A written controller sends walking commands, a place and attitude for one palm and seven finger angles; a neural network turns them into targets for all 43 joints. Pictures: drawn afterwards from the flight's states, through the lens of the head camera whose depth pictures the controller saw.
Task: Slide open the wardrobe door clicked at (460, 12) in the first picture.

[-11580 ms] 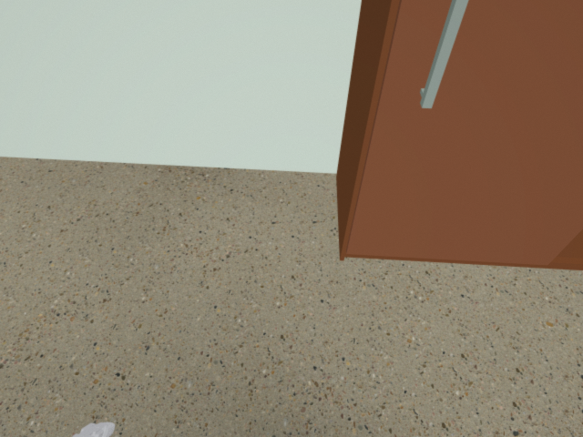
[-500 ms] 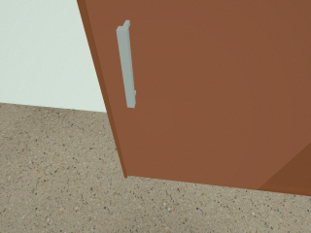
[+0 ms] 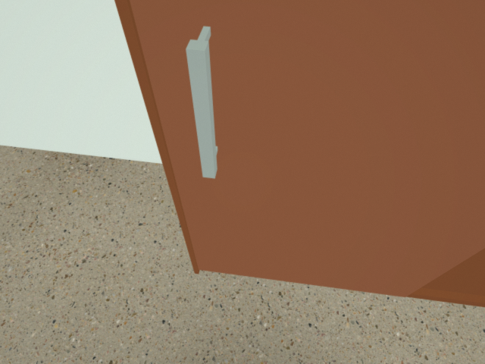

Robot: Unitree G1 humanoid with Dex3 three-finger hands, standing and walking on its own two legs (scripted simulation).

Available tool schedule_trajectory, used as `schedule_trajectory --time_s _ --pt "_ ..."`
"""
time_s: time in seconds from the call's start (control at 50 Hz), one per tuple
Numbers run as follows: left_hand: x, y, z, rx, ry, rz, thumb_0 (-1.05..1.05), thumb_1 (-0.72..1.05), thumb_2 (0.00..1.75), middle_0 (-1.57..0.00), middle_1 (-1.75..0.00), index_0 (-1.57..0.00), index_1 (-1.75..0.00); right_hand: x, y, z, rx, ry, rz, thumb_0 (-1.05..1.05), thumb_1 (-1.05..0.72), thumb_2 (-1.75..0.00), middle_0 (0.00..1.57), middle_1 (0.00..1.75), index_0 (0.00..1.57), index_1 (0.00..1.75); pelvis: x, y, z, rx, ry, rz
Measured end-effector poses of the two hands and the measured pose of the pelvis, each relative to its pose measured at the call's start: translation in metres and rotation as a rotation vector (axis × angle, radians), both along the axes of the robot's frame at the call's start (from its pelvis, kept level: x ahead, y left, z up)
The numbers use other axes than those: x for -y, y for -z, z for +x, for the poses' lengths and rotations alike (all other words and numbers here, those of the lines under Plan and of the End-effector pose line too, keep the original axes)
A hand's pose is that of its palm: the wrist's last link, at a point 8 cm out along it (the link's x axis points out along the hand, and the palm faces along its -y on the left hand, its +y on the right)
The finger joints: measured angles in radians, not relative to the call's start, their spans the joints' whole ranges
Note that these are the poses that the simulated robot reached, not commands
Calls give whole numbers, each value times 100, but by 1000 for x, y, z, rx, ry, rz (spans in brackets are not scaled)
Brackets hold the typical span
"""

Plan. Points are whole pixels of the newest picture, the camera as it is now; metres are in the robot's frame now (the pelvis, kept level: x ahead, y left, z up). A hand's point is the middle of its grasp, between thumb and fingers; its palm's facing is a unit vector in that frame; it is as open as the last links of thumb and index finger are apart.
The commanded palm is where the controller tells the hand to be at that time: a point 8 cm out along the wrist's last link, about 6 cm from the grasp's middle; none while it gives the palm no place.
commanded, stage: come to a stop and stand still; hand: left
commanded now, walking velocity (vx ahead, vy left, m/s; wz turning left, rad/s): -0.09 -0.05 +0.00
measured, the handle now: (208, 113) +0.48 +0.10 +0.14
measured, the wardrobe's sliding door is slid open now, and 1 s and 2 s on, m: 0.00 0.00 0.00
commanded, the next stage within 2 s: look again from close up in 1.20 s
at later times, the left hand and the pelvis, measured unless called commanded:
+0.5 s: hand out of the picture +0.01 +0.17 -0.16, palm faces +0.01 -0.97 -0.24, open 7.3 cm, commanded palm none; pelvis -0.06 -0.01 +0.00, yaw +0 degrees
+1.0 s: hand out of the picture -0.07 +0.17 -0.17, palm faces +0.02 -0.98 -0.19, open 7.3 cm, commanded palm none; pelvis -0.06 -0.01 +0.00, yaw +0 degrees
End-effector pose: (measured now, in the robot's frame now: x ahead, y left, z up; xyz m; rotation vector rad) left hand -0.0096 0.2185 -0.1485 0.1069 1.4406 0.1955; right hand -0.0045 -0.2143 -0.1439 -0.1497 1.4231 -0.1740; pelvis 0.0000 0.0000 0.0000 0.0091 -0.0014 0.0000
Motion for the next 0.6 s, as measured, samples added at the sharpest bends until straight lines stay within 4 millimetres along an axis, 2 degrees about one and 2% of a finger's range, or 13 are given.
schedule_trajectory --time_s 0.1,0.18,0.26,0.36,0.46,0.6 --pt "-7 -5 17 51 33 43 1 92 90 -20 -30 -20 -30 14 2 8 40 6 -6 2 -93 -90 20 30 20 30 7 1 -7 -6 5 8" --pt "-4 -9 27 101 59 58 1 92 90 -20 -30 -20 -30 23 5 9 65 2 1 2 -93 -90 20 30 20 30 13 1 -16 -2 5 11" --pt "0 -11 30 163 85 65 0 91 90 -20 -30 -20 -30 31 5 12 128 7 9 1 -92 -90 20 30 20 30 13 4 -26 2 3 -4" --pt "0 -17 29 226 104 61 0 92 90 -20 -30 -20 -30 28 2 11 215 -16 18 1 -92 -90 19 29 19 30 10 3 -40 34 2 1" --pt "-2 -23 19 251 118 60 0 91 90 -20 -30 -21 -30 25 -1 -4 232 -34 29 1 -93 -90 19 30 20 30 10 0 -54 42 5 4" --pt "-8 -23 -13 197 103 64 0 91 90 -20 -30 -21 -30 23 1 -46 140 -43 40 1 -92 -90 19 30 20 30 10 -2 -66 29 1 7"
